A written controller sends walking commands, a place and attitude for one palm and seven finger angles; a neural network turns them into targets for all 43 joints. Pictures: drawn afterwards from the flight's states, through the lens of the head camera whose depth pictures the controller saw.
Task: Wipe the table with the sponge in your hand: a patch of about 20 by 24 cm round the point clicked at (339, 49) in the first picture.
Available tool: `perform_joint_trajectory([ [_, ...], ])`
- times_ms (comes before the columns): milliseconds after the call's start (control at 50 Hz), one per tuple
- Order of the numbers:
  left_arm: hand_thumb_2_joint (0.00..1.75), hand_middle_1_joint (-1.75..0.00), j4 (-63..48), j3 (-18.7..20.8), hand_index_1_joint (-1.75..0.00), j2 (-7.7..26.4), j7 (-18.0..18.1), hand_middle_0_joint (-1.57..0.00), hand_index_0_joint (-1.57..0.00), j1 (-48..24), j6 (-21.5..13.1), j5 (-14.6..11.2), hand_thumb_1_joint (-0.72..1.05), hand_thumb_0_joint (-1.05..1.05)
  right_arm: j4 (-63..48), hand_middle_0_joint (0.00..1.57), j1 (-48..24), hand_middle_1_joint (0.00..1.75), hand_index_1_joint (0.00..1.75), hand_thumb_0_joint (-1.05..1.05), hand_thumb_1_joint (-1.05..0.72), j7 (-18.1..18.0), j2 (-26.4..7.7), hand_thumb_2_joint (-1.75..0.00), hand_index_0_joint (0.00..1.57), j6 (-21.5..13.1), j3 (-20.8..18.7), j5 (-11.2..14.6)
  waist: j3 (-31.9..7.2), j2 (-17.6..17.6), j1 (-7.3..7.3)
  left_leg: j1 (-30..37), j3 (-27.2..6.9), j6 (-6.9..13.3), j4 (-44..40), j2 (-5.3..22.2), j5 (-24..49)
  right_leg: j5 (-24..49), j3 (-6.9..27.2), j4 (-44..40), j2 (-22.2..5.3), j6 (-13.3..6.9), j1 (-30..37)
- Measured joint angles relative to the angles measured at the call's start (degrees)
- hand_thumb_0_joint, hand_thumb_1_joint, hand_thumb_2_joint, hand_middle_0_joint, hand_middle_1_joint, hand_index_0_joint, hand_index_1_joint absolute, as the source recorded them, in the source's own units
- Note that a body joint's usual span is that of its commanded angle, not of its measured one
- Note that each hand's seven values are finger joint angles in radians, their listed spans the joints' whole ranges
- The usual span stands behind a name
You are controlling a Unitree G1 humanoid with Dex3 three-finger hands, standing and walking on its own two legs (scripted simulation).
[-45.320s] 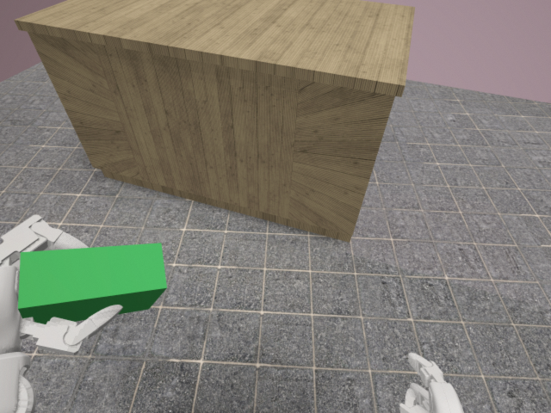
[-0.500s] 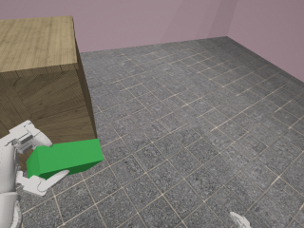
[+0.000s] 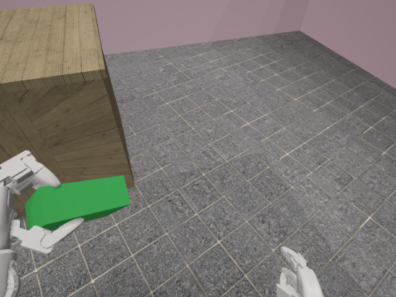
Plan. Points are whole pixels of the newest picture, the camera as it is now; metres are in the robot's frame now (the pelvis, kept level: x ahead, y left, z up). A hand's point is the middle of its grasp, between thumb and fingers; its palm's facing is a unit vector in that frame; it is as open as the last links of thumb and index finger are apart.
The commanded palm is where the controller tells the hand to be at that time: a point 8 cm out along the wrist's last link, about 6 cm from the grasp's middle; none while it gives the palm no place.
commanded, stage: stop stepping back and stand still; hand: left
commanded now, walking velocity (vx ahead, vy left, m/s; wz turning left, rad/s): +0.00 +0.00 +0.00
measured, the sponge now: (91, 201) +0.24 +0.21 +0.12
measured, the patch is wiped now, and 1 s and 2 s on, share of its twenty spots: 0.75 0.75 0.75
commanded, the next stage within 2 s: take the last steps up to it in 0.60 s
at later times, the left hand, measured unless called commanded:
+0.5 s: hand (31, 220) +0.18 +0.26 +0.16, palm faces +0.42 -0.83 -0.38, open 9.1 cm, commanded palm +0.13 +0.29 +0.18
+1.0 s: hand (31, 206) +0.20 +0.27 +0.16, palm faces +0.44 -0.83 -0.36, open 9.1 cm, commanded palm +0.16 +0.30 +0.18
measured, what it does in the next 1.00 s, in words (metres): stands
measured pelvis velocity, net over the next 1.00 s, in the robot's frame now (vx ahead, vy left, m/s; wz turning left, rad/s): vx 0.00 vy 0.02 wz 0.03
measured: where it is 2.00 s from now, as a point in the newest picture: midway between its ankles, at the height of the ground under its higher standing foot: outside the picture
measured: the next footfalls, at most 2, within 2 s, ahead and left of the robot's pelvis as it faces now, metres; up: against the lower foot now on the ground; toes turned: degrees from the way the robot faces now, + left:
right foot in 1.28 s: +0.11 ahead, -0.07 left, +0.00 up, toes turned -6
left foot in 1.62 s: +0.21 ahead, +0.24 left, +0.00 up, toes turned +13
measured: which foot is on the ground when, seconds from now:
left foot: down 0.00-1.00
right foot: down 0.00-1.00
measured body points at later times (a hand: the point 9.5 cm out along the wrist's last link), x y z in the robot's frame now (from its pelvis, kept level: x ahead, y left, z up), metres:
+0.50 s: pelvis -0.03 +0.01 +0.01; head -0.03 +0.01 +0.46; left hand +0.16 +0.30 +0.18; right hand +0.14 -0.23 -0.07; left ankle +0.02 +0.11 -0.73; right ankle -0.03 -0.12 -0.73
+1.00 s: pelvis +0.00 +0.02 -0.01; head -0.01 +0.03 +0.44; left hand +0.18 +0.31 +0.18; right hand +0.17 -0.22 -0.09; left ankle +0.02 +0.11 -0.73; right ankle -0.03 -0.12 -0.73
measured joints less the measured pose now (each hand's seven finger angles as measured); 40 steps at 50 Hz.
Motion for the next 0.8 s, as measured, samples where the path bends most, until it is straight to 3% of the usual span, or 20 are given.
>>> perform_joint_trajectory([
  [180, 1.05, -1.49, 0.97, -0.26, -1.47, -1.08, 0.66, -0.84, -0.89, -1.44, 1.81, -0.05, -0.5, -0.01, 0.49, 0.2, 0.97, 0.3, 0.3, 0.01, -0.9, -1.15, -2.01, -0.9, 0.2, 0.1, -0.61, -0.03, 0.98, -0.18, 1.36, 0.67, -0.08, 0.52, -3.03, -0.37, 2.71, 2.82, -0.18, -3.19, -0.14, 0.36, 0.82],
  [420, 1.05, -1.49, 0.99, -0.98, -1.47, -0.75, 0.81, -0.84, -0.89, -0.24, 1.73, 0.2, -0.5, -0.01, 0.02, 0.2, 1.75, 0.3, 0.3, 0.01, -0.9, -1.52, -2.85, -0.9, 0.2, 0.15, -1.47, 0.02, 0.78, 0.08, -0.12, 0.5, -0.28, 0.65, -5.07, -0.29, 4.84, 5.16, -0.41, -5.66, 0.11, 0.32, 0.9],
  [800, 1.05, -1.49, 1.41, -1.36, -1.47, -1.16, 0.84, -0.84, -0.89, -0.22, 2.22, 0.0, -0.5, -0.01, 0.7, 0.2, 1.27, 0.3, 0.3, 0.01, -0.9, -1.26, -2.32, -0.9, 0.2, 0.22, -1.04, -0.07, 1.18, 0.79, 0.48, 0.1, -0.58, 0.4, -4.75, 0.07, 4.63, 5.18, -0.63, -6.03, 0.5, 0.06, 0.88],
])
